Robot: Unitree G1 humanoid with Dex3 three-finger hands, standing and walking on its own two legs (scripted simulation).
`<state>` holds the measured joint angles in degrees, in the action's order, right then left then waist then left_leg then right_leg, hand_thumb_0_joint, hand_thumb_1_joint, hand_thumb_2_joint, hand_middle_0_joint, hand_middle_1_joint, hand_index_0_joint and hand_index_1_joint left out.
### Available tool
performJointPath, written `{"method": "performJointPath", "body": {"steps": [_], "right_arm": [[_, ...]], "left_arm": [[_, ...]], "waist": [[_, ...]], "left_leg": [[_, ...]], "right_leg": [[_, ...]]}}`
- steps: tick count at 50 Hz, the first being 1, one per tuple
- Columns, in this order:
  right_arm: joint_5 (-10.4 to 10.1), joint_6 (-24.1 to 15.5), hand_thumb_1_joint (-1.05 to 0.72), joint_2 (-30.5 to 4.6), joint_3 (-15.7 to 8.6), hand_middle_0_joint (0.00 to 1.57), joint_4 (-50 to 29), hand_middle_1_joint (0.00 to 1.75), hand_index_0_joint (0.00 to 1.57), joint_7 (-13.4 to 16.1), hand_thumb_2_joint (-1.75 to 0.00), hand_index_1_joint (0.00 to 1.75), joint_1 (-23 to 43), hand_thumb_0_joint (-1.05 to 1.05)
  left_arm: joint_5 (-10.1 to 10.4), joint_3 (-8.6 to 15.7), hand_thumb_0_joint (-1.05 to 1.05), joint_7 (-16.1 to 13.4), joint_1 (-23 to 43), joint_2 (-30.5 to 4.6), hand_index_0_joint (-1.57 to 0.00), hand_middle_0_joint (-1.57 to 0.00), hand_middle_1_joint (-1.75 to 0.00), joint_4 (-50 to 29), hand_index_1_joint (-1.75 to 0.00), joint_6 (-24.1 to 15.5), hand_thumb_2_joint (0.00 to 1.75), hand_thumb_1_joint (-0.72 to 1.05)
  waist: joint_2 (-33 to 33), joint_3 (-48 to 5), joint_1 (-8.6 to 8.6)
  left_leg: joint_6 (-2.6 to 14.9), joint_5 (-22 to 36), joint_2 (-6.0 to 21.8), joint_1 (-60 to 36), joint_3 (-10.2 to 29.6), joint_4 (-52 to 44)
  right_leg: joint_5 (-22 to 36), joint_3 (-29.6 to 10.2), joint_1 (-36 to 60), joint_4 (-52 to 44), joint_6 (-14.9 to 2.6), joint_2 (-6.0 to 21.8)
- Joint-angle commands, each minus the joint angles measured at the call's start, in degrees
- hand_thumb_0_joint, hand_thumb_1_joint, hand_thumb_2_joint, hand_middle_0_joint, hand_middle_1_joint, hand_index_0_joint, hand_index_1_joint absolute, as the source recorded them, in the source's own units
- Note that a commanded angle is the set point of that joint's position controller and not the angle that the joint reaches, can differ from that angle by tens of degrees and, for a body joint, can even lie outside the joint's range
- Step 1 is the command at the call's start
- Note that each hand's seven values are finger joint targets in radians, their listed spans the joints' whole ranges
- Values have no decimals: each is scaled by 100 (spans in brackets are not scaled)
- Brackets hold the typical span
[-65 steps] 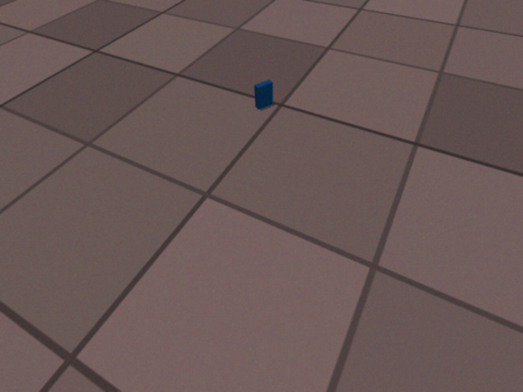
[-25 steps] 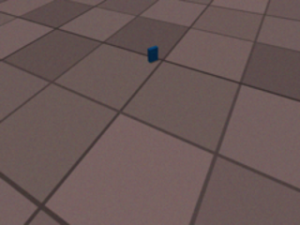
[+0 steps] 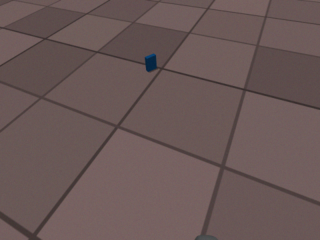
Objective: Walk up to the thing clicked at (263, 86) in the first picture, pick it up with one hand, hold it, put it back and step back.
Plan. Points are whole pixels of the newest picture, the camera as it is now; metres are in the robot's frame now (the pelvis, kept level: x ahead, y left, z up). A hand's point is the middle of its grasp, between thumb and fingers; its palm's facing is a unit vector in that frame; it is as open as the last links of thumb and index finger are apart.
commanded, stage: walk up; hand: left
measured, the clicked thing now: (150, 62) +1.81 +0.12 -0.70
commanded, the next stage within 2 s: none
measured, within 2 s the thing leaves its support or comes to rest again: neither
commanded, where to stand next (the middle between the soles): +1.50 -0.08 m, yaw -3 degrees
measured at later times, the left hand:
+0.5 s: hand (99, 208) +0.23 +0.21 -0.14, palm faces +0.01 -0.93 -0.36, open 7.4 cm
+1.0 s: hand (119, 110) +0.62 +0.19 -0.13, palm faces -0.12 -0.90 -0.41, open 7.4 cm
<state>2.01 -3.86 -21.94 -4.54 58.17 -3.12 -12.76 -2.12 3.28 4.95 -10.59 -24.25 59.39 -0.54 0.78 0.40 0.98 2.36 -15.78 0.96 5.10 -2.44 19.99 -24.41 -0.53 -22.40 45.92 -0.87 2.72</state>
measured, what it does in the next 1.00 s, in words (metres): walks ahead: right foot, then left foot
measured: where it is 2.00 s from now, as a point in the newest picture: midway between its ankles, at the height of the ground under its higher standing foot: (177, 131)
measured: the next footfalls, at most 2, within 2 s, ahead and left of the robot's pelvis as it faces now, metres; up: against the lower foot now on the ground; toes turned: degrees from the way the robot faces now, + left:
right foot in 0.14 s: +0.17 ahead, -0.19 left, +0.00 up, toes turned -6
left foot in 0.60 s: +0.43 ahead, +0.08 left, +0.00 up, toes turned +5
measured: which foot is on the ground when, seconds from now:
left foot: down 0.00-0.14, up 0.16-0.58, down 0.60-1.00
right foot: up 0.00-0.12, down 0.14-0.62, up 0.64-0.98, down 1.00-1.00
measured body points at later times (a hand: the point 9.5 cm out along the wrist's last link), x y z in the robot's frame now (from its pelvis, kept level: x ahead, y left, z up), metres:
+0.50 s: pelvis +0.20 -0.07 +0.00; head +0.21 -0.07 +0.45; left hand +0.23 +0.26 -0.12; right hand +0.31 -0.39 -0.11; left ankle +0.36 +0.09 -0.71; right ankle +0.13 -0.18 -0.74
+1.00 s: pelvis +0.50 -0.09 -0.03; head +0.50 -0.11 +0.42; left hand +0.63 +0.24 -0.11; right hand +0.50 -0.42 -0.15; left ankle +0.39 +0.08 -0.74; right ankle +0.62 -0.22 -0.75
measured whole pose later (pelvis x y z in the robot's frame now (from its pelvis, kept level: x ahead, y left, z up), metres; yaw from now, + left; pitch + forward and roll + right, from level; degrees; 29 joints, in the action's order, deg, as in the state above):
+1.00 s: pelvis +0.50 -0.09 -0.03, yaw -3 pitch -2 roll +2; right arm 0.3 -3.8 -25.2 -3.8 52.0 -4.1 -20.8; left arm -0.5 3.5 5.9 -12.1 -25.9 52.1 -4.2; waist -0.4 1.8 2.4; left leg -1.6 -26.4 4.7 1.3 -7.0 30.6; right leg -6.6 3.5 -25.9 33.7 -1.6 5.8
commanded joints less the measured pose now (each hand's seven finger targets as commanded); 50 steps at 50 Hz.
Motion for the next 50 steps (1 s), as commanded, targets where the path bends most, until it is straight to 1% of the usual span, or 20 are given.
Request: {"method": "performJointPath", "body": {"steps": [1, 3, 6, 7, 8, 9, 12, 14, 25, 27, 29, 30, 31, 32, 34, 36, 41, 47, 49, 50], "right_arm": [[43, -178, -90, -1837, -464, 20, -654, 30, 20, 32, -90, 30, 684, 0], [55, -145, -90, -1790, -430, 20, -680, 30, 20, -9, -90, 30, 724, 0], [66, -58, -90, -1458, -303, 20, -742, 30, 20, -5, -90, 30, 836, 0], [76, -56, -90, -931, -134, 20, -810, 30, 20, -19, -90, 30, 585, 0], [-72, -39, -90, -926, -72, 20, -1014, 30, 20, -14, -90, 30, 622, 0], [-53, -6, -90, -1481, -218, 20, -955, 30, 20, 14, -90, 30, 845, 0], [-169, -34, -90, -1607, -230, 20, -532, 30, 20, -70, -90, 30, 106, 0], [-139, 25, -90, -1529, -272, 20, -414, 30, 20, -163, -90, 30, -182, 0], [-59, -14, -90, -1201, -290, 20, -1106, 30, 20, -347, -90, 30, 1044, 0], [-59, -34, -90, -1239, -331, 20, -1051, 30, 20, -302, -90, 30, 730, 0], [52, -108, -90, -1538, -470, 20, -705, 30, 20, -175, -90, 30, -510, 0], [173, -130, -90, -1984, -640, 20, -558, 30, 20, -79, -90, 30, -1437, 0], [68, -171, -90, -2400, -726, 20, -752, 30, 20, -34, -90, 30, -1445, 0], [-173, -160, -90, -2361, -773, 20, -817, 30, 20, -27, -90, 30, -1245, 0], [-209, -158, -90, -1919, -521, 20, -1041, 30, 20, 49, -90, 30, -552, 0], [-228, -215, -90, -1608, -363, 20, -1126, 30, 20, 55, -90, 30, -248, 0], [-154, -310, -90, -1766, -353, 20, -1289, 30, 20, 0, -90, 30, -114, 0], [-197, -250, -90, -1748, -328, 20, -1276, 30, 20, -20, -90, 30, 43, 0], [-159, -223, -90, -1521, -234, 20, -1270, 30, 20, 11, -90, 30, -112, 0], [-170, -228, -90, -1144, -100, 20, -1269, 30, 20, 9, -90, 30, -499, 0]], "left_arm": [[28, 309, 0, 139, 471, -1111, -20, -20, -30, -763, -30, -268, 90, 90], [27, 364, 0, 151, 362, -1116, -20, -20, -30, -729, -30, -279, 90, 90], [12, 541, 0, -3, -1025, -1394, -20, -20, -30, -257, -30, -366, 90, 90], [-15, 725, 0, -128, -1791, -1875, -20, -20, -30, -100, -30, -424, 90, 90], [-36, 734, 0, -187, -1684, -2291, -20, -20, -30, -391, -30, -472, 90, 90], [69, 668, 0, -177, -898, -2415, -20, -20, -30, -668, -30, -486, 90, 90], [165, 506, 0, -240, 3, -1770, -20, -20, -30, -892, -30, -533, 90, 90], [194, 431, 0, -230, -53, -1595, -20, -20, -30, -863, -30, -578, 90, 90], [156, 437, 0, -209, -565, -1663, -20, -20, -30, -1025, -30, -614, 90, 90], [150, 424, 0, -231, -376, -1726, -20, -20, -30, -1084, -30, -591, 90, 90], [178, 300, 0, -268, -551, -1426, -20, -20, -30, -1119, -30, -543, 90, 90], [216, 170, 0, -307, -892, -1032, -20, -20, -30, -1182, -30, -504, 90, 90], [338, 153, 0, -330, -1005, -910, -20, -20, -30, -1280, -30, -521, 90, 90], [262, 202, 0, -382, -511, -1477, -20, -20, -30, -1215, -30, -543, 90, 90], [336, 158, 0, -328, -659, -1370, -20, -20, -30, -1106, -30, -575, 90, 90], [312, 174, 0, -226, -798, -1264, -20, -20, -30, -969, -30, -525, 90, 90], [181, 201, 0, 3, -239, -1113, -20, -20, -30, -1158, -30, -444, 90, 90], [171, 335, 0, 39, -269, -1108, -20, -20, -30, -934, -30, -463, 90, 90], [155, 468, 0, -47, -946, -1342, -20, -20, -30, -752, -30, -510, 90, 90], [120, 635, 0, -140, -1679, -1711, -20, -20, -30, -622, -30, -573, 90, 90]], "waist": [[-1137, 259, -153], [-1025, 261, -194], [236, -268, -890], [1913, -491, -1218], [2076, -384, -1106], [1087, 274, -841], [681, 536, -176], [743, 573, -87], [323, 532, -460], [348, 487, -213], [-552, -281, 369], [-1620, -876, 706], [-2046, -993, 627], [-906, -944, 661], [-547, -295, 231], [-774, 139, 2], [-902, 478, 21], [-550, 183, -295], [133, -247, -672], [1349, -712, -972]], "left_leg": [[830, -1883, 1537, 160, 1159, -1301], [684, -1651, 1233, 754, 651, -993], [426, -1389, 652, 2155, -150, 1470], [259, -2057, -33, 3235, -539, 3518], [37, -1874, -462, 3933, 192, 4650], [-22, -1376, 131, 3742, 907, 4960], [-39, -241, 515, 3165, 920, 4314], [-154, 126, 494, 2671, 753, 3962], [-186, 1211, 574, 1776, -63, 1362], [-104, 809, 473, 1362, -201, 1250], [148, 174, 66, -383, -330, 828], [587, -1062, 964, -1613, 1053, 436], [1238, -1459, 2384, -2358, 4107, -537], [1510, -1429, 2506, -1830, 4111, -642], [1178, -417, 2033, -918, 2237, -433], [939, 241, 1677, 141, 1225, -625], [1153, -114, 1667, 666, 611, -941], [737, -260, 1315, 1178, 65, -122], [478, 803, 938, 1480, -293, 1593], [270, 476, 386, 2086, -517, 3529]], "right_leg": [[485, -21, -461, -487, 113, 396], [816, 315, 436, -1021, 142, 188], [1117, 614, 3008, -1609, 46, -137], [-575, -429, 3750, -2291, -108, 392], [-2923, -3708, 3081, -4018, -775, 1995], [-3511, -4293, 2027, -4335, -1214, 2433], [-1708, -2163, 1412, -3922, -865, 1534], [-1150, -1361, 877, -4019, -807, 1281], [392, -195, 1187, -3614, -930, 1103], [1198, -203, 1244, -3128, -959, 1220], [2851, 391, 967, -720, -685, 645], [2081, 675, -213, 1282, -398, 175], [-406, 236, -1869, 2279, -180, -812], [-379, -583, -1800, 2618, -300, -271], [328, -670, -1673, 2368, -223, 115], [566, -474, -1134, 1612, -131, 351], [1024, -8, -828, -193, 93, 573], [2053, 563, 773, -1140, -53, 183], [1373, 607, 2147, -1373, -234, -17], [152, -461, 3002, -1955, -366, 575]]}}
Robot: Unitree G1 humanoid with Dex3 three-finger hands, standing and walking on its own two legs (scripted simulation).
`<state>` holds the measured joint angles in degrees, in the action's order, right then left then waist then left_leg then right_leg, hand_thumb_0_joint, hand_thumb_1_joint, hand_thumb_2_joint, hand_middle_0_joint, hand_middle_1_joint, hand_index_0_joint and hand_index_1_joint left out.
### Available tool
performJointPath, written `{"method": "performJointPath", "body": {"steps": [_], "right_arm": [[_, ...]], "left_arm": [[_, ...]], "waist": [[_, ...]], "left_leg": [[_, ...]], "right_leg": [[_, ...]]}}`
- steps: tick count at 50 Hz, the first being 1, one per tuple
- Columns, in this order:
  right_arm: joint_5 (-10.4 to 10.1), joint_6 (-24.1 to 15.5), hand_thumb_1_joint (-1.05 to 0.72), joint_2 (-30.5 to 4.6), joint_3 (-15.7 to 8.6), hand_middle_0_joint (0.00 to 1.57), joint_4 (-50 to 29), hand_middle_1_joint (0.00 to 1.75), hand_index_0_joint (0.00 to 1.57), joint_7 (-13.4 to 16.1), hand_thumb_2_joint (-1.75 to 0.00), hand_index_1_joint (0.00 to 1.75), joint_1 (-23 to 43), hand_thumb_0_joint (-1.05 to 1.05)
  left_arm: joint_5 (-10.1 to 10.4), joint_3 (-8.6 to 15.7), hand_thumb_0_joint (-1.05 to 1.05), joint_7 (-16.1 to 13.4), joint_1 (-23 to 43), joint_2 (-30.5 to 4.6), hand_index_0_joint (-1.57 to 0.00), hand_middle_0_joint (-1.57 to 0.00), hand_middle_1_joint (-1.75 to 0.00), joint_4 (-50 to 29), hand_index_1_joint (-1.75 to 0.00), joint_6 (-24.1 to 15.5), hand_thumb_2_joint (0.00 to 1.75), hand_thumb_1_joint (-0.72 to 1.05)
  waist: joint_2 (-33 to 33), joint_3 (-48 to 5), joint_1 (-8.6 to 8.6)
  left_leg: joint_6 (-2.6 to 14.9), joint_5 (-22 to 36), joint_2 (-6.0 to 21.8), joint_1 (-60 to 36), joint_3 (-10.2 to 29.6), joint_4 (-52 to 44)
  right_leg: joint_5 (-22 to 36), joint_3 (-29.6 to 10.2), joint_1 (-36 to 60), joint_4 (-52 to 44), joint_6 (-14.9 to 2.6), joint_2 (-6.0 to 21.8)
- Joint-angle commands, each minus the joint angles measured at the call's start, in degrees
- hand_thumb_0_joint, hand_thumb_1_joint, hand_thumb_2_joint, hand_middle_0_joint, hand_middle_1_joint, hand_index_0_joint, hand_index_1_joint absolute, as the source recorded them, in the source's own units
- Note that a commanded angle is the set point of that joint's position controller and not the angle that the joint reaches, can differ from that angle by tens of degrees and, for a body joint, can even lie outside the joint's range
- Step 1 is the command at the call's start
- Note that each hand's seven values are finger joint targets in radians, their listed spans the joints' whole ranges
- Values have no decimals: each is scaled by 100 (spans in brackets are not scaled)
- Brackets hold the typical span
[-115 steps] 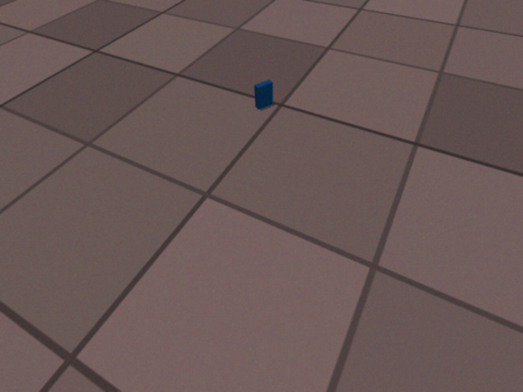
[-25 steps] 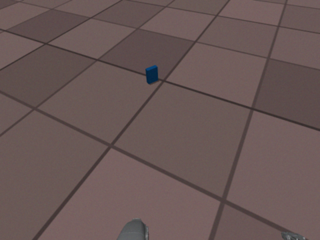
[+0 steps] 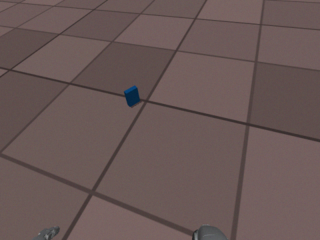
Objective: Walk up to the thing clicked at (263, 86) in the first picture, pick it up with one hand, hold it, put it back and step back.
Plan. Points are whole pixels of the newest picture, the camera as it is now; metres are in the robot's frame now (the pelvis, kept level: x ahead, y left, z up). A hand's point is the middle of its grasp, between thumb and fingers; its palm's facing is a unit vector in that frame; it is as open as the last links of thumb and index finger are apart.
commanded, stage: walk up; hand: left
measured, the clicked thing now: (132, 96) +1.30 +0.27 -0.67
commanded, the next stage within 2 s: none
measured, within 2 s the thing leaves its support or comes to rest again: neither
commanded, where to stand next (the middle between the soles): +1.00 +0.06 m, yaw -1 degrees
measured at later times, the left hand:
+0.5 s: hand (69, 206) +0.25 +0.31 -0.15, palm faces +0.03 -0.93 -0.37, open 7.4 cm
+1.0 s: hand (96, 116) +0.58 +0.27 -0.11, palm faces -0.02 -0.91 -0.41, open 7.4 cm
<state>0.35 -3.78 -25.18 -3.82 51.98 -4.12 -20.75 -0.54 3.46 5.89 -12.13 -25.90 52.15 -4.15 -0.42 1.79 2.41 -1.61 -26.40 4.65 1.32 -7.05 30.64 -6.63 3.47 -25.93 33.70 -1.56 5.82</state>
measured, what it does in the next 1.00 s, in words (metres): walks ahead: left foot, then right foot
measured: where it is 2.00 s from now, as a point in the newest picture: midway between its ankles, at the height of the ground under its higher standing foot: (157, 141)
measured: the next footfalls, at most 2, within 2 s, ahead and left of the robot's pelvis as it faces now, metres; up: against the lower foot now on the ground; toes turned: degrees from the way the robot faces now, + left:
left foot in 0.46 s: +0.39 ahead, +0.14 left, +0.00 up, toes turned +7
right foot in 0.90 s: +0.61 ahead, -0.12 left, +0.00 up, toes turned -5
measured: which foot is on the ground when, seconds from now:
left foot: down 0.00-0.02, up 0.04-0.44, down 0.46-0.92, up 0.94-1.00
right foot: down 0.00-0.48, up 0.50-0.88, down 0.90-1.00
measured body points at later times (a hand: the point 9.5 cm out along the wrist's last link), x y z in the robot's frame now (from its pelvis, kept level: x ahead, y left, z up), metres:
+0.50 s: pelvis +0.26 +0.03 +0.00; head +0.28 +0.04 +0.45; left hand +0.25 +0.36 -0.12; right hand +0.40 -0.29 -0.09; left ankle +0.35 +0.14 -0.72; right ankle +0.14 -0.12 -0.70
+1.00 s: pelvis +0.48 +0.00 +0.00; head +0.50 -0.03 +0.45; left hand +0.58 +0.32 -0.08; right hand +0.52 -0.32 -0.13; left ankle +0.39 +0.13 -0.66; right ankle +0.57 -0.11 -0.72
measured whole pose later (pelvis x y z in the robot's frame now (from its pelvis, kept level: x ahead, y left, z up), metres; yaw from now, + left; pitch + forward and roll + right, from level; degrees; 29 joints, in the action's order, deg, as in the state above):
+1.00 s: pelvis +0.48 +0.00 +0.00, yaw +1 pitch -3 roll +1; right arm -0.1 -1.5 -25.0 -3.0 51.6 -2.7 -18.8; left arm -0.1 2.5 3.1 -12.3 -22.2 50.2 -5.6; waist -3.5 4.9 0.8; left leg 2.0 -27.1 1.1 15.1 -0.9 58.9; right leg -11.6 4.9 -21.2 35.5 -1.5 3.3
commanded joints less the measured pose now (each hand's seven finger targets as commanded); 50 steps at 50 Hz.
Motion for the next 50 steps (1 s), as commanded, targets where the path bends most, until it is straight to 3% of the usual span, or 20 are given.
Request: {"method": "performJointPath", "body": {"steps": [1, 2, 4, 7, 12, 17, 20, 22, 23, 24, 25, 26, 30, 36, 41, 44, 45, 46, 47, 50], "right_arm": [[-62, -222, -90, -721, -114, 20, -763, 30, 20, 125, -90, 30, 116, 0], [-27, -140, -90, -1230, -238, 20, -637, 30, 20, 198, -90, 30, 524, 0], [-136, -107, -90, -1218, -240, 20, -413, 30, 20, 185, -90, 30, 524, 0], [-37, -9, -90, -1069, -235, 20, -138, 30, 20, 82, -90, 30, 75, 0], [79, 36, -90, -894, -243, 20, -406, 30, 20, -70, -90, 30, 754, 0], [75, -31, -90, -801, -272, 20, -624, 30, 20, -176, -90, 30, 1442, 0], [47, -41, -90, -856, -329, 20, -552, 30, 20, -171, -90, 30, 1120, 0], [134, -94, -90, -1230, -491, 20, -202, 30, 20, -66, -90, 30, 17, 0], [237, -127, -90, -1693, -652, 20, -98, 30, 20, 37, -90, 30, -712, 0], [109, -153, -90, -2021, -709, 20, -345, 30, 20, 86, -90, 30, -549, 0], [-112, -125, -90, -1977, -724, 20, -391, 30, 20, 99, -90, 30, -277, 0], [-141, -128, -90, -1700, -606, 20, -494, 30, 20, 137, -90, 30, 114, 0], [-73, -224, -90, -1200, -345, 20, -590, 30, 20, 170, -90, 30, 529, 0], [-29, -277, -90, -1380, -388, 20, -695, 30, 20, 133, -90, 30, 412, 0], [-41, -189, -90, -1339, -376, 20, -774, 30, 20, 129, -90, 30, 474, 0], [-28, -125, -90, -1115, -270, 20, -839, 30, 20, 156, -90, 30, 415, 0], [-33, -143, -90, -816, -161, 20, -867, 30, 20, 149, -90, 30, 225, 0], [-57, -127, -90, -627, -75, 20, -935, 30, 20, 145, -90, 30, 1, 0], [-13, -53, -90, -1169, -210, 20, -811, 30, 20, 217, -90, 30, 310, 0], [-101, -30, -90, -1101, -187, 20, -549, 30, 20, 211, -90, 30, 269, 0]], "left_arm": [[15, 670, 0, -317, -1712, -2125, -20, -20, -30, -20, -30, -256, 90, 90], [104, 605, 0, -339, -1371, -2139, -20, -20, -30, -123, -30, -238, 90, 90], [134, 505, 0, -387, -608, -1704, -20, -20, -30, -291, -30, -241, 90, 90], [101, 362, 0, -394, -312, -1308, -20, -20, -30, -380, -30, -279, 90, 90], [50, 423, 0, -414, -528, -1375, -20, -20, -30, -495, -30, -361, 90, 90], [21, 405, 0, -389, -614, -1401, -20, -20, -30, -528, -30, -320, 90, 90], [12, 419, 0, -409, -439, -1540, -20, -20, -30, -547, -30, -259, 90, 90], [16, 265, 0, -438, -577, -1208, -20, -20, -30, -572, -30, -215, 90, 90], [74, 100, 0, -453, -854, -768, -20, -20, -30, -621, -30, -194, 90, 90], [157, 121, 0, -464, -998, -800, -20, -20, -30, -639, -30, -160, 90, 90], [75, 164, 0, -522, -709, -1282, -20, -20, -30, -526, -30, -140, 90, 90], [107, 127, 0, -498, -753, -1297, -20, -20, -30, -428, -30, -140, 90, 90], [113, 152, 0, -384, -1112, -1035, -20, -20, -30, -142, -30, -89, 90, 90], [12, 194, 0, -204, -298, -868, -20, -20, -30, -447, -30, -47, 90, 90], [17, 257, 0, -192, -40, -793, -20, -20, -30, -395, -30, -106, 90, 90], [-9, 376, 0, -279, -688, -1023, -20, -20, -30, -161, -30, -168, 90, 90], [-39, 500, 0, -351, -1219, -1324, -20, -20, -30, -94, -30, -224, 90, 90], [-16, 612, 0, -430, -1619, -1914, -20, -20, -30, -165, -30, -269, 90, 90], [74, 570, 0, -438, -1453, -1952, -20, -20, -30, -172, -30, -240, 90, 90], [108, 405, 0, -495, -747, -1436, -20, -20, -30, -419, -30, -225, 90, 90]], "waist": [[2146, -858, -1008], [1230, -533, -1011], [751, -74, -620], [997, 111, -268], [781, 123, -439], [609, 166, -544], [511, 115, -285], [-378, -485, 242], [-1569, -984, 517], [-1723, -961, 387], [-778, -789, 340], [-383, -439, 106], [-605, -30, -253], [-765, 262, -108], [-598, 95, -164], [15, -166, -567], [998, -519, -822], [1819, -815, -895], [1151, -610, -917], [841, -216, -544]], "left_leg": [[392, -273, -661, 3716, 189, 3746], [388, -324, -291, 3819, 898, 4219], [441, 685, 31, 3656, 1303, 3995], [312, 1095, 147, 2978, 1078, 3113], [76, 1439, 175, 3347, 847, 1606], [242, 2146, 81, 2383, 429, 420], [396, 1894, -59, 1722, 250, 160], [680, 1371, -251, -76, 375, -48], [1055, 296, 777, -987, 1961, -582], [1553, -363, 1934, -1328, 4536, -1597], [1700, -367, 1996, -673, 4429, -1674], [1501, 198, 1720, -253, 3474, -1590], [1363, 2182, 1164, 777, 1586, -1553], [1537, 1504, 1113, 796, 1236, -1819], [1230, 1928, 882, 985, 824, -1192], [945, 1884, 560, 1678, 534, 200], [738, 1677, 98, 2248, 133, 1752], [439, -196, -684, 3451, 147, 3174], [446, -495, -370, 3652, 746, 3686], [413, 363, -22, 3503, 1151, 3515]], "right_leg": [[-2220, -3990, 3716, -2014, -837, 1895], [-2748, -4445, 3068, -2221, -1212, 2104], [-1991, -2722, 2336, -2052, -1010, 1439], [-1149, -1363, 1427, -2188, -839, 891], [-594, -773, 1917, -2212, -1109, 977], [-216, -355, 1654, -1933, -882, 911], [-80, -332, 1592, -1447, -841, 978], [834, 81, 937, 675, -579, 508], [-28, 313, -39, 2549, -293, -23], [-2230, -45, -1323, 3388, -148, -873], [-2086, -774, -1188, 3753, -216, -417], [-1659, -947, -1106, 3769, -194, -262], [-1161, -683, -417, 2692, 2, 100], [-528, -217, -489, 941, 126, 197], [97, 49, 552, -15, 23, -141], [-355, 121, 2172, -371, -135, -411], [-1109, -816, 2988, -978, -364, 223], [-1591, -3602, 3697, -1782, -939, 1828], [-1905, -4193, 3254, -1888, -1458, 2138], [-604, -2262, 2478, -1726, -1198, 1365]]}}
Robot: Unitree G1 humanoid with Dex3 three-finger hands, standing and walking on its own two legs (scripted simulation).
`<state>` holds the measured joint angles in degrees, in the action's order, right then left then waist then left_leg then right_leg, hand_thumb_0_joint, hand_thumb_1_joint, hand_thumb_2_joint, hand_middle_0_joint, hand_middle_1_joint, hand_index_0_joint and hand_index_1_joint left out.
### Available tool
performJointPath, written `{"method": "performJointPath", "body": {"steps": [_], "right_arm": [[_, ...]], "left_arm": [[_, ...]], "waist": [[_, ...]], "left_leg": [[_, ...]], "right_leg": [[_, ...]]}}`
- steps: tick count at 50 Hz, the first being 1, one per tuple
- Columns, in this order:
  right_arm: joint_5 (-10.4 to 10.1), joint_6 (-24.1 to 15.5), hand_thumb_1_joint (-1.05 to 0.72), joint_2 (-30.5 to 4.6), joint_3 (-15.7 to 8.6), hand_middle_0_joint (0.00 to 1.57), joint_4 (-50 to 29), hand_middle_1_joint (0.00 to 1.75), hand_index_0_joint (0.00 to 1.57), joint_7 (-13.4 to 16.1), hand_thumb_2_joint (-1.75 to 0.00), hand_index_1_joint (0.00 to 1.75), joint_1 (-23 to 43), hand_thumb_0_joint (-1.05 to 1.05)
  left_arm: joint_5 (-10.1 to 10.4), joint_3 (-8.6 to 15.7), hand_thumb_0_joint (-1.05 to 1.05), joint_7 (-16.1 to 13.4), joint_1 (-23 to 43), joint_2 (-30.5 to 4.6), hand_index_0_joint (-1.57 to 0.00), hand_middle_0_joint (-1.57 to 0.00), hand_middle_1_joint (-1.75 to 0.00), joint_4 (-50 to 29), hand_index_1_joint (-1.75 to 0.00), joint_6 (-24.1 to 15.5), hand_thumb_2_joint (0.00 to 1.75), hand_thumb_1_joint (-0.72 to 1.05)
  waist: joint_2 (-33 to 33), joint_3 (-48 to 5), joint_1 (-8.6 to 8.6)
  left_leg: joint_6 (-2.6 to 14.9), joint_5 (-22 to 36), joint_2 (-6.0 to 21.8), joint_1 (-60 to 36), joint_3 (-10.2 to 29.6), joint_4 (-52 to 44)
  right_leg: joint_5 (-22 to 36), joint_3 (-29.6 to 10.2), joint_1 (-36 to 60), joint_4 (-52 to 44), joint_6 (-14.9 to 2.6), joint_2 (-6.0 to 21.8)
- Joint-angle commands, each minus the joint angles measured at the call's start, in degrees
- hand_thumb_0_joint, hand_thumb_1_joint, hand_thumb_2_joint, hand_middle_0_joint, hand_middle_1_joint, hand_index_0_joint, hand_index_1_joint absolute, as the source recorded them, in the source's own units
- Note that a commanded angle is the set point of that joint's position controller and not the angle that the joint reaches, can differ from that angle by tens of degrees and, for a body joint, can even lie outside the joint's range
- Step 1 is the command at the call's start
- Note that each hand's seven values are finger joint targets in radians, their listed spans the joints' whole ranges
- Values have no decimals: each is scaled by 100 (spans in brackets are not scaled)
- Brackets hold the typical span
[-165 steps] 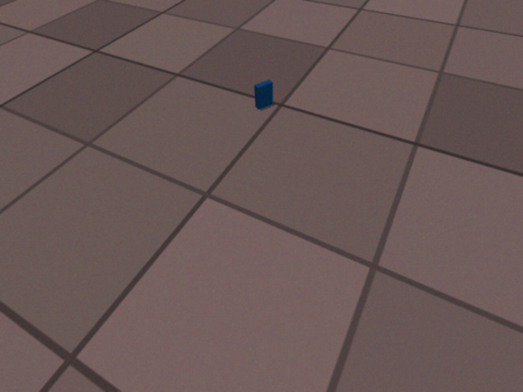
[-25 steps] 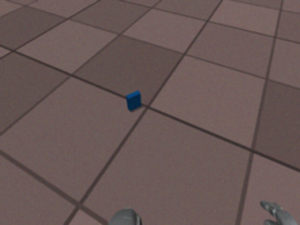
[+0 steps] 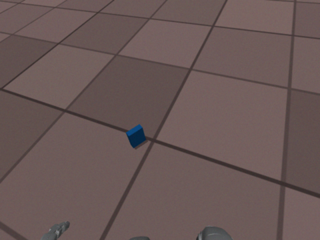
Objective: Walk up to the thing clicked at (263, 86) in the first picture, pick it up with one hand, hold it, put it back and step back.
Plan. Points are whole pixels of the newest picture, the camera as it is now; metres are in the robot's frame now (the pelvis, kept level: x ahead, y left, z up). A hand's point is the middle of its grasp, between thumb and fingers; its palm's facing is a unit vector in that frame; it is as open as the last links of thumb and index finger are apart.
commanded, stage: walk up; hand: left
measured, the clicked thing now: (136, 136) +0.82 +0.25 -0.68
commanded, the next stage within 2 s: none
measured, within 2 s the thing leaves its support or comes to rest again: neither
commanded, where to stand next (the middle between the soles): +0.52 +0.05 m, yaw -1 degrees
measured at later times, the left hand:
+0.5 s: hand (62, 209) +0.22 +0.34 -0.14, palm faces -0.04 -0.94 -0.35, open 7.4 cm
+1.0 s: hand (78, 150) +0.40 +0.32 -0.11, palm faces -0.04 -0.91 -0.41, open 7.4 cm
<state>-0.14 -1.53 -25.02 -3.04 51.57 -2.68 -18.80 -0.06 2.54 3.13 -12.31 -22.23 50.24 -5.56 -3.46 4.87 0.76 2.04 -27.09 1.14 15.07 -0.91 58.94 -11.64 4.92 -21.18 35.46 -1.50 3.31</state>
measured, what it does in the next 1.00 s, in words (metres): walks ahead: left foot, then right foot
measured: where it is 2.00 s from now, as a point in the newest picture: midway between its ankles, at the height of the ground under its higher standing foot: (163, 188)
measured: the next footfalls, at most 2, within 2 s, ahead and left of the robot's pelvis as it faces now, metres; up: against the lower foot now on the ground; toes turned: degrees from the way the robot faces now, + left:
left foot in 0.32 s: +0.26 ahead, +0.17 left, +0.00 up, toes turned +6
right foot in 0.76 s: +0.41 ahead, -0.09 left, +0.00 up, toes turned -5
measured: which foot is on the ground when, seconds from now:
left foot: up 0.00-0.30, down 0.32-0.78, up 0.80-1.00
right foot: down 0.00-0.34, up 0.36-0.74, down 0.76-1.00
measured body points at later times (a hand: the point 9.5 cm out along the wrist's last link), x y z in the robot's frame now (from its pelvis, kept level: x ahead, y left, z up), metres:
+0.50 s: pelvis +0.18 +0.06 +0.01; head +0.19 +0.08 +0.46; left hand +0.22 +0.39 -0.12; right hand +0.25 -0.27 -0.08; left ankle +0.22 +0.17 -0.72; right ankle +0.18 -0.08 -0.66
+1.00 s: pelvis +0.35 +0.05 +0.01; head +0.37 +0.02 +0.46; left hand +0.41 +0.37 -0.08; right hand +0.42 -0.27 -0.12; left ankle +0.41 +0.20 -0.69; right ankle +0.37 -0.08 -0.72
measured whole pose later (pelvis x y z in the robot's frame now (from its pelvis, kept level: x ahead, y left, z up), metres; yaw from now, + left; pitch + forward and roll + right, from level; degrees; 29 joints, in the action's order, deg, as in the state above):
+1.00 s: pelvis +0.35 +0.05 +0.01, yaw -1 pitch -2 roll +0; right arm 0.7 -1.3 -25.1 -3.5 49.7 -4.0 -15.5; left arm -0.6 1.7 2.4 -17.4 -22.8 48.9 -4.8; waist -3.8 4.7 -1.2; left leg 0.5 -20.2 5.1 26.8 -0.9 49.0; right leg -14.5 3.8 -14.2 30.9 -1.1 2.9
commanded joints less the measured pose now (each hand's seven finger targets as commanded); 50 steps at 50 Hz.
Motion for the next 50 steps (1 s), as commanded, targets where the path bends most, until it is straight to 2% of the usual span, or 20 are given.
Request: {"method": "performJointPath", "body": {"steps": [1, 4, 8, 12, 15, 16, 17, 18, 19, 20, 23, 28, 34, 36, 37, 38, 39, 40, 45, 50], "right_arm": [[-27, -229, -90, -1064, -261, 20, -424, 30, 20, 37, -90, 30, -65, 0], [74, -152, -90, -947, -304, 20, -344, 30, 20, -76, -90, 30, -102, 0], [143, -154, -90, -920, -364, 20, -462, 30, 20, -200, -90, 30, 355, 0], [129, -241, -90, -919, -426, 20, -488, 30, 20, -251, -90, 30, 595, 0], [160, -294, -90, -1095, -516, 20, -270, 30, 20, -180, -90, 30, -79, 0], [155, -343, -90, -1333, -595, 20, -114, 30, 20, -99, -90, 30, -665, 0], [216, -403, -90, -1844, -704, 20, -160, 30, 20, -13, -90, 30, -948, 0], [73, -409, -90, -2053, -723, 20, -333, 30, 20, 2, -90, 30, -780, 0], [-8, -375, -90, -1937, -687, 20, -353, 30, 20, 19, -90, 30, -516, 0], [-9, -390, -90, -1641, -570, 20, -447, 30, 20, 50, -90, 30, -236, 0], [10, -438, -90, -1326, -421, 20, -497, 30, 20, 92, -90, 30, 38, 0], [61, -435, -90, -1444, -459, 20, -614, 30, 20, 81, -90, 30, -76, 0], [43, -344, -90, -1400, -422, 20, -764, 30, 20, 43, -90, 30, 141, 0], [35, -282, -90, -1237, -355, 20, -824, 30, 20, 29, -90, 30, 193, 0], [23, -280, -90, -1012, -255, 20, -843, 30, 20, 38, -90, 30, 42, 0], [28, -300, -90, -623, -124, 20, -968, 30, 20, 39, -90, 30, -80, 0], [30, -240, -90, -950, -205, 20, -918, 30, 20, 74, -90, 30, -35, 0], [81, -182, -90, -1261, -298, 20, -807, 30, 20, 129, -90, 30, 142, 0], [48, -130, -90, -1018, -307, 20, -391, 30, 20, -15, -90, 30, -299, 0], [121, -147, -90, -946, -375, 20, -543, 30, 20, -145, -90, 30, 218, 0]], "left_arm": [[60, 460, 0, -213, -603, -1675, -20, -20, -30, -245, -30, -85, 90, 90], [6, 430, 0, -192, -502, -1636, -20, -20, -30, -371, -30, -111, 90, 90], [-51, 492, 0, -155, -437, -1800, -20, -20, -30, -480, -30, -133, 90, 90], [-36, 479, 0, -119, -372, -1861, -20, -20, -30, -487, -30, -98, 90, 90], [-84, 378, 0, -112, -216, -1696, -20, -20, -30, -481, -30, -34, 90, 90], [-118, 281, 0, -115, -356, -1425, -20, -20, -30, -482, -30, -14, 90, 90], [-3, 146, 0, -103, -699, -893, -20, -20, -30, -509, -30, -8, 90, 90], [8, 245, 0, -198, -637, -1335, -20, -20, -30, -394, -30, 45, 90, 90], [-11, 260, 0, -247, -403, -1642, -20, -20, -30, -367, -30, 59, 90, 90], [34, 243, 0, -218, -543, -1580, -20, -20, -30, -255, -30, 59, 90, 90], [56, 271, 0, -152, -949, -1467, -20, -20, -30, 33, -30, 88, 90, 90], [-39, 266, 0, -2, -338, -1293, -20, -20, -30, -232, -30, 151, 90, 90], [-33, 320, 0, 15, -274, -1185, -20, -20, -30, -170, -30, 77, 90, 90], [-56, 382, 0, -40, -643, -1286, -20, -20, -30, -37, -30, 21, 90, 90], [-62, 467, 0, -111, -1163, -1464, -20, -20, -30, 54, -30, -27, 90, 90], [-95, 641, 0, -197, -1719, -1987, -20, -20, -30, 97, -30, -85, 90, 90], [-27, 659, 0, -212, -1577, -2331, -20, -20, -30, -18, -30, -78, 90, 90], [41, 607, 0, -212, -1225, -2200, -20, -20, -30, -147, -30, -51, 90, 90], [-11, 443, 0, -224, -519, -1742, -20, -20, -30, -386, -30, -47, 90, 90], [-71, 473, 0, -178, -553, -1831, -20, -20, -30, -555, -30, -44, 90, 90]], "waist": [[1238, -408, -240], [1306, -220, -179], [1275, -136, -266], [1038, -99, -235], [654, -248, 249], [-181, -553, 531], [-1765, -722, 523], [-1181, -502, 493], [-400, -188, 358], [-72, -116, 201], [-492, -181, -50], [-517, -42, 141], [-290, -137, -24], [164, -329, -255], [691, -664, -535], [1988, -914, -730], [1799, -759, -679], [1085, -417, -554], [1358, -172, -118], [1476, -160, -245]], "left_leg": [[-4, 556, 400, 1832, 535, 315], [-164, 847, 393, 1487, 215, -595], [-219, 1361, 539, 1285, 24, -1632], [-152, 1651, 394, 549, -201, -2347], [-39, 1278, 163, -808, -375, -2538], [101, 515, 244, -1580, 45, -2982], [609, -670, 1661, -2136, 2579, -4155], [1193, -974, 2444, -1699, 4041, -4780], [1322, -597, 2365, -1153, 3605, -4618], [1079, 418, 1981, -1015, 2676, -4446], [943, 1845, 1538, -652, 1219, -4220], [1200, 1548, 1556, -665, 860, -4480], [905, 1481, 1287, -18, 387, -3876], [682, 1432, 1001, 388, 87, -3029], [506, 1694, 718, 659, -165, -1940], [226, 704, 171, 1601, -492, -212], [93, -448, -190, 2430, -182, 445], [24, -444, 253, 2443, 333, 700], [-103, 544, 457, 1405, 140, -417], [-198, 1092, 426, 1014, -115, -1664]], "right_leg": [[108, -1933, 1583, -1962, -1112, 1451], [50, -1201, 980, -2081, -1109, 1185], [-1417, -1125, 698, -2318, -1134, 1318], [-1766, -963, 345, -2053, -992, 1249], [-1676, -670, -419, -1052, -739, 993], [-879, -370, -710, 419, -579, 678], [-1166, 160, -1764, 2508, -128, -166], [-1909, -403, -2141, 3092, -149, -376], [-1610, -866, -2093, 3354, -175, -69], [-1198, -1047, -1840, 3177, -162, 13], [-797, -845, -1202, 2405, -43, 300], [-574, -439, -1147, 1169, 102, 340], [168, -79, 278, -86, 28, -20], [186, 69, 1341, -582, -25, -276], [-194, -286, 2159, -859, -172, -149], [-1020, -2292, 2787, -1474, -527, 1176], [-1576, -4250, 2770, -2155, -1309, 2168], [-1658, -4214, 2142, -2096, -1590, 2325], [-360, -1491, 766, -1873, -1116, 1143], [-1460, -1329, 441, -1940, -1119, 1116]]}}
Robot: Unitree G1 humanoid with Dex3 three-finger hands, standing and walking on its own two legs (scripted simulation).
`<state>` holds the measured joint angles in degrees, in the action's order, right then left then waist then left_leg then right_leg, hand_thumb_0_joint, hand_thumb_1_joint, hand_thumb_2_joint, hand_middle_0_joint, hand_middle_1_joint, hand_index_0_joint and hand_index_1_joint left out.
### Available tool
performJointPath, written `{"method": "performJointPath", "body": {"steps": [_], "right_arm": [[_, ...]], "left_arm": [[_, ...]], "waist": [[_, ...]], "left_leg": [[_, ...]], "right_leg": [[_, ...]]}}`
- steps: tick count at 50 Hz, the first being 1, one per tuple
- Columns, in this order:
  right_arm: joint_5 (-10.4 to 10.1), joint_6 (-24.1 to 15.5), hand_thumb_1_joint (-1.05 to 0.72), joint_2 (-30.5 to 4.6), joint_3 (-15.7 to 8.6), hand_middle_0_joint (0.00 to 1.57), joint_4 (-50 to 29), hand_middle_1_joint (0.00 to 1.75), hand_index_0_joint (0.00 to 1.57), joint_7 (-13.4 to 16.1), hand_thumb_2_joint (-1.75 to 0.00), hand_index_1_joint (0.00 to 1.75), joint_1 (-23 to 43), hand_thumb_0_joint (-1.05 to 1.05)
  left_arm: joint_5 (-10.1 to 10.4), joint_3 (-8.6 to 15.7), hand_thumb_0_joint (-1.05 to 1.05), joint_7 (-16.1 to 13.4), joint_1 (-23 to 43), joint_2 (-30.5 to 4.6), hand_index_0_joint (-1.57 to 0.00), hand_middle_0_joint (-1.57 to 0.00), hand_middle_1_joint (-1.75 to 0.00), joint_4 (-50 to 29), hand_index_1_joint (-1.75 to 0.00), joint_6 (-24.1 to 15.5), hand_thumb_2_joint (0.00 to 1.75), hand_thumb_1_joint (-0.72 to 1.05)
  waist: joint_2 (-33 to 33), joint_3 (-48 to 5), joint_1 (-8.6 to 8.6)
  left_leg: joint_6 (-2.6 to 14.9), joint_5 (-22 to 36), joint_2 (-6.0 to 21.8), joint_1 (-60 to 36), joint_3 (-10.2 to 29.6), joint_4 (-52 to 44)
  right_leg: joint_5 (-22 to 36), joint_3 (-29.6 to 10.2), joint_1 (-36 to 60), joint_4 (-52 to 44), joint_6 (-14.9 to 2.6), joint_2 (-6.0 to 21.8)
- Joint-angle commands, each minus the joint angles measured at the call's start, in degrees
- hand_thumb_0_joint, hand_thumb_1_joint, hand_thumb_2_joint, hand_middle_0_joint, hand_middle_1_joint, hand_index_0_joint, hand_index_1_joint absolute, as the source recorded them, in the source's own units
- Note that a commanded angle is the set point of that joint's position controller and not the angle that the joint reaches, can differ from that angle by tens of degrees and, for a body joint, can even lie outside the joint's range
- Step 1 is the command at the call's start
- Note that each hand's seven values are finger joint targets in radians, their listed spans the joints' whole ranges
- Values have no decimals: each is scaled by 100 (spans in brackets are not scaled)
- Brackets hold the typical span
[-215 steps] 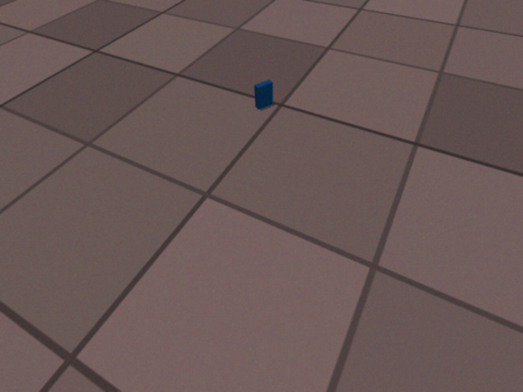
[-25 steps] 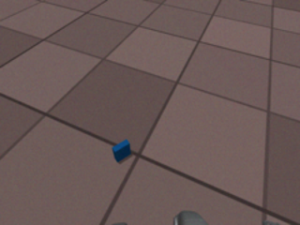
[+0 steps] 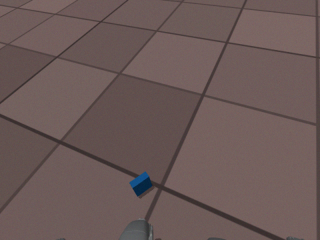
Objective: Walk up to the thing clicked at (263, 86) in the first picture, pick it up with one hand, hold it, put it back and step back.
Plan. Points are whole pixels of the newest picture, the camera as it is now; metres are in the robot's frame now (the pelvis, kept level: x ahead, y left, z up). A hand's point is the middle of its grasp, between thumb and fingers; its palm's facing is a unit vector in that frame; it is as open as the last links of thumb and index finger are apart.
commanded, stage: walk up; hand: left
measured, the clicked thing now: (141, 184) +0.47 +0.21 -0.69
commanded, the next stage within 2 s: stand in 1.56 s
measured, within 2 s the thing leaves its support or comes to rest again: neither
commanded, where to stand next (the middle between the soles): +0.17 +0.00 m, yaw -1 degrees
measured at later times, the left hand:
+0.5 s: hand (76, 226) +0.17 +0.30 -0.16, palm faces -0.05 -0.93 -0.38, open 7.4 cm
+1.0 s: hand (87, 203) +0.22 +0.27 -0.14, palm faces -0.05 -0.95 -0.32, open 7.4 cm
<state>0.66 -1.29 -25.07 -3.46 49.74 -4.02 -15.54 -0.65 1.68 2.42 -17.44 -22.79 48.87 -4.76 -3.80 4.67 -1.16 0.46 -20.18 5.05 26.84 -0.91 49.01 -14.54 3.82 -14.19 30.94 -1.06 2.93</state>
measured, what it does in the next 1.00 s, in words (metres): walks ahead: left foot, then right foot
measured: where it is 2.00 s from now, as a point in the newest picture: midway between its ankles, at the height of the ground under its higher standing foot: outside the picture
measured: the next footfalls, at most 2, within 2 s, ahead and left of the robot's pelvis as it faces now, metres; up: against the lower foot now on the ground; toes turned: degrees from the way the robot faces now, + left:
left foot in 0.12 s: +0.17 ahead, +0.16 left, +0.00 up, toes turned +3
right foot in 0.40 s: +0.17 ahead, -0.11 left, +0.00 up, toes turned -3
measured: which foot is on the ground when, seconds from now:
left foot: up 0.00-0.10, down 0.12-1.00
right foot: down 0.00-0.14, up 0.16-0.38, down 0.40-1.00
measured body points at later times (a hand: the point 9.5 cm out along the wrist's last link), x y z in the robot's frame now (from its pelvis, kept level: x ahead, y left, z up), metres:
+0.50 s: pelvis +0.10 +0.03 -0.01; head +0.13 +0.03 +0.43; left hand +0.17 +0.34 -0.14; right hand +0.19 -0.28 -0.14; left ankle +0.13 +0.16 -0.73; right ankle +0.13 -0.10 -0.73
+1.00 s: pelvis +0.11 +0.03 +0.01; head +0.12 +0.03 +0.46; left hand +0.23 +0.32 -0.12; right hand +0.19 -0.29 -0.11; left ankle +0.13 +0.16 -0.73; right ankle +0.13 -0.10 -0.73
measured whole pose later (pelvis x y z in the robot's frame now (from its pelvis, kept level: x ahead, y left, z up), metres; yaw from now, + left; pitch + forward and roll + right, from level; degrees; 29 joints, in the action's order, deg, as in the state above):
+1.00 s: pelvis +0.11 +0.03 +0.01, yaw -2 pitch -3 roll +0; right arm 0.0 -1.1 -21.5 0.2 67.1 -0.6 -3.0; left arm 0.2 -0.3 1.2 -2.0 -19.7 65.8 0.1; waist 0.1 2.9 0.5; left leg -1.2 -9.5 2.9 8.0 -4.9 20.3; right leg -9.2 1.7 -9.2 21.0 1.0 2.2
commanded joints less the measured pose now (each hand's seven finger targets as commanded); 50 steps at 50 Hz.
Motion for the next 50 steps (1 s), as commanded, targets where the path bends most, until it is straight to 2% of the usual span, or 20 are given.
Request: {"method": "performJointPath", "body": {"steps": [1, 4, 5, 6, 7, 8, 9, 10, 12, 14, 16, 19, 20, 21, 22, 23, 25, 26, 35, 50], "right_arm": [[38, -194, -90, -938, -336, 20, -306, 30, 20, 8, -90, 30, -139, 0], [46, -286, -90, -874, -349, 20, -63, 30, 20, 141, -90, 30, -503, 0], [56, -307, -90, -960, -358, 20, 53, 30, 20, 236, -90, 30, -695, 0], [106, -343, -90, -1440, -451, 20, 17, 30, 20, 300, -90, 30, -856, 0], [39, -335, -90, -1865, -510, 20, -166, 30, 20, 310, -90, 30, -716, 0], [-38, -304, -90, -1903, -535, 20, -155, 30, 20, 308, -90, 30, -530, 0], [-33, -285, -90, -1678, -466, 20, -225, 30, 20, 347, -90, 30, -299, 0], [-13, -284, -90, -1523, -394, 20, -229, 30, 20, 386, -90, 30, -165, 0], [-18, -283, -90, -1431, -326, 20, -223, 30, 20, 418, -90, 30, 142, 0], [9, -275, -90, -1257, -230, 20, -252, 30, 20, 430, -90, 30, 268, 0], [-17, -236, -90, -1230, -177, 20, -243, 30, 20, 446, -90, 30, 357, 0], [-112, -143, -90, -1089, -74, 20, -266, 30, 20, 452, -90, 30, 733, 0], [-158, -121, -90, -862, -4, 20, -230, 30, 20, 454, -90, 30, 690, 0], [-193, -98, -90, -683, 31, 20, -178, 30, 20, 452, -90, 30, 543, 0], [-193, -58, -90, -792, -11, 20, 36, 30, 20, 492, -90, 30, 553, 0], [-165, -67, -90, -839, -13, 20, 215, 30, 20, 501, -90, 30, 461, 0], [-157, -113, -90, -995, -13, 20, 372, 30, 20, 461, -90, 30, 800, 0], [-158, -125, -90, -994, 9, 20, 443, 30, 20, 449, -90, 30, 889, 0], [-111, -148, -90, -892, 160, 20, 1070, 30, 20, 432, -90, 30, 1367, 0], [-41, -130, -90, -804, 166, 20, 1481, 30, 20, 410, -90, 30, 1571, 0]], "left_arm": [[-12, 532, 0, -115, 112, -1773, -20, -20, -30, -441, -30, -106, 90, 90], [19, 374, 0, -143, 330, -1514, -20, -20, -30, -445, -30, 9, 90, 90], [26, 219, 0, -170, 248, -1191, -20, -20, -30, -419, -30, 61, 90, 90], [82, 108, 0, -171, -8, -815, -20, -20, -30, -459, -30, 80, 90, 90], [105, 161, 0, -249, -181, -1002, -20, -20, -30, -353, -30, 155, 90, 90], [67, 250, 0, -321, -133, -1406, -20, -20, -30, -168, -30, 204, 90, 90], [64, 259, 0, -329, -122, -1467, -20, -20, -30, -119, -30, 215, 90, 90], [95, 275, 0, -327, -154, -1390, -20, -20, -30, -2, -30, 230, 90, 90], [122, 266, 0, -297, -462, -1284, -20, -20, -30, 221, -30, 234, 90, 90], [95, 258, 0, -269, -336, -1108, -20, -20, -30, 314, -30, 248, 90, 90], [80, 272, 0, -291, -175, -1061, -20, -20, -30, 378, -30, 278, 90, 90], [26, 316, 0, -329, -168, -1143, -20, -20, -30, 539, -30, 283, 90, 90], [-13, 334, 0, -340, -10, -1297, -20, -20, -30, 508, -30, 255, 90, 90], [-37, 350, 0, -326, 436, -1578, -20, -20, -30, 364, -30, 211, 90, 90], [43, 313, 0, -295, 846, -1676, -20, -20, -30, 365, -30, 240, 90, 90], [47, 224, 0, -279, 1073, -1489, -20, -20, -30, 322, -30, 250, 90, 90], [85, 118, 0, -285, 1028, -1241, -20, -20, -30, 500, -30, 262, 90, 90], [75, 117, 0, -280, 1033, -1229, -20, -20, -30, 595, -30, 266, 90, 90], [129, 51, 0, -262, 1464, -1033, -20, -20, -30, 1055, -30, 324, 90, 90], [62, 63, 0, -198, 1826, -916, -20, -20, -30, 1450, -30, 371, 90, 90]], "waist": [[1451, -144, 6], [879, -364, 366], [400, -537, 465], [-968, -667, 443], [-1015, -542, 394], [-583, -300, 336], [-261, -212, 238], [-298, -204, 168], [-758, -340, 2], [-688, -589, 47], [-672, -659, 67], [-431, -733, -146], [58, -795, -131], [719, -731, 142], [983, -638, 223], [814, -562, 331], [611, -602, 173], [800, -666, 155], [507, -824, 49], [409, -649, 97]], "left_leg": [[-45, 543, 8, -458, -160, -822], [10, 963, -387, -1739, -461, -1658], [94, 825, -327, -2231, -200, -1897], [433, 717, 856, -2402, 1474, -2691], [1175, 291, 1874, -2151, 3182, -3352], [1571, 192, 1985, -1686, 3245, -3261], [1504, 687, 1727, -1638, 2623, -3063], [1290, 1189, 1412, -1564, 2031, -2898], [1127, 1890, 1118, -1392, 1205, -2572], [1053, 2821, 980, -1274, 874, -2247], [1033, 3078, 1014, -1018, 770, -2031], [705, 2294, 832, -504, 639, -1551], [425, 1685, 647, -382, 511, -1368], [138, 830, 183, -397, 269, -1094], [84, -121, -200, -1179, 38, -943], [87, 89, -88, -1564, 141, -1367], [223, 858, 226, -1470, 366, -1747], [291, 1035, 331, -1383, 409, -1826], [160, 1589, 376, -1715, 305, -2632], [26, 949, 368, -1926, 220, -3415]], "right_leg": [[-1091, -1119, -488, -1354, -1108, 1163], [-264, -628, -1038, -118, -797, 863], [63, -448, -1302, 655, -572, 704], [-283, 58, -1687, 2071, -207, 106], [-1792, -127, -2120, 2613, -92, -377], [-1907, -604, -1940, 3110, -101, -81], [-1801, -681, -1937, 3169, -116, -1], [-1556, -777, -1814, 2957, -122, 72], [-1136, -523, -1404, 2295, -107, 221], [-912, -381, -809, 1622, -36, 150], [-681, -207, -372, 1254, -17, 16], [368, -213, 428, 202, -122, -74], [930, -705, 519, -117, -278, 272], [889, -1753, 123, -503, -555, 961], [714, -2023, -768, -637, -953, 1339], [828, -1775, -929, -474, -783, 1175], [900, -1054, -643, -237, -303, 598], [915, -937, -359, -236, -238, 504], [1212, -811, 324, -656, -106, 498], [721, -837, 578, -1547, -7, 527]]}}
